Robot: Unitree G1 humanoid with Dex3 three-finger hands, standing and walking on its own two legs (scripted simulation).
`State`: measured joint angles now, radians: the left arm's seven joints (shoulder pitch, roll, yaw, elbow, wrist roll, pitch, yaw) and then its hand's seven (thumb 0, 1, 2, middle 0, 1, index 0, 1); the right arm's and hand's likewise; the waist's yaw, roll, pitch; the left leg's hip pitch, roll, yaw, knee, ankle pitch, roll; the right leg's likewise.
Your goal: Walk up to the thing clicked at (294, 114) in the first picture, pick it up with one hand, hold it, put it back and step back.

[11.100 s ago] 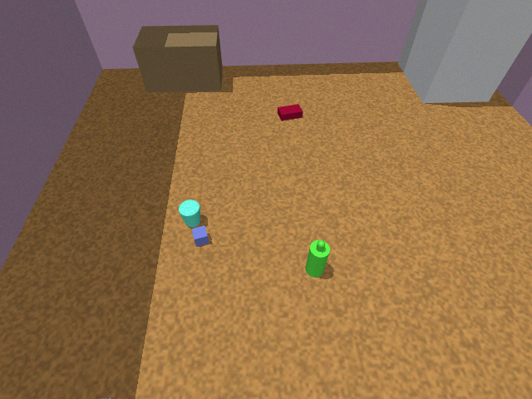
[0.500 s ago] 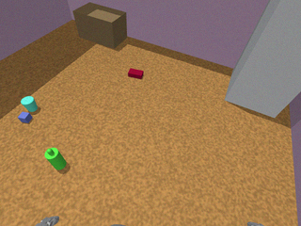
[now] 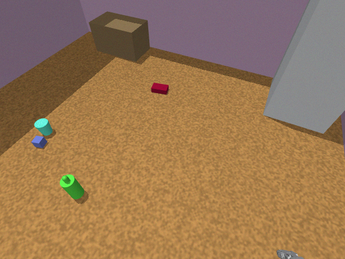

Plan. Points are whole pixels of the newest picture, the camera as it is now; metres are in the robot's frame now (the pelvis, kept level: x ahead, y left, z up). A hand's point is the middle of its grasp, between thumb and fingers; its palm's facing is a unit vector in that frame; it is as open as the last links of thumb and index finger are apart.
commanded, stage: stand
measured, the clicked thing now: (160, 88) +1.56 +0.17 -0.76
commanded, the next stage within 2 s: none
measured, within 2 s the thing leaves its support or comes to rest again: neither
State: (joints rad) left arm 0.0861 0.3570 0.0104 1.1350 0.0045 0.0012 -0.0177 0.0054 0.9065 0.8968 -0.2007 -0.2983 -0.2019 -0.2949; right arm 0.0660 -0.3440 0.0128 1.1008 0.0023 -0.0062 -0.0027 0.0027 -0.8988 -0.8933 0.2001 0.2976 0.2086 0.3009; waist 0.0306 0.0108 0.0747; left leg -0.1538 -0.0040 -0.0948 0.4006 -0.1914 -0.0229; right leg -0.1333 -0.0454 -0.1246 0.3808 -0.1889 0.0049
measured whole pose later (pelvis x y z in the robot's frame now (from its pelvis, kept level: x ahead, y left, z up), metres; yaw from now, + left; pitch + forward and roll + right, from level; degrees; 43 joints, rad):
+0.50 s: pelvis -0.01 -0.01 +0.00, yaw -2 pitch -3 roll +0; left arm 0.09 0.35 0.01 1.16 0.01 0.00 -0.02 0.00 0.91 0.90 -0.20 -0.30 -0.20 -0.30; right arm 0.13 -0.34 0.00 1.17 -0.01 0.00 0.01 0.00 -0.90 -0.89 0.20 0.30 0.21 0.30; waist 0.02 -0.01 0.06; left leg -0.14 0.01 -0.07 0.33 -0.15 -0.03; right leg -0.15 -0.03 -0.10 0.35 -0.16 -0.01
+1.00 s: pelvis +0.00 -0.01 +0.00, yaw -2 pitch -2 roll +0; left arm 0.10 0.35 0.01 1.15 0.01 -0.01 -0.02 0.00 0.91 0.90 -0.20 -0.30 -0.20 -0.29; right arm 0.10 -0.34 0.01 1.15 -0.01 0.00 0.01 0.00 -0.90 -0.89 0.20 0.30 0.21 0.30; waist 0.02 0.01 0.05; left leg -0.12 0.01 -0.07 0.32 -0.16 -0.03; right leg -0.13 -0.03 -0.10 0.33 -0.16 0.00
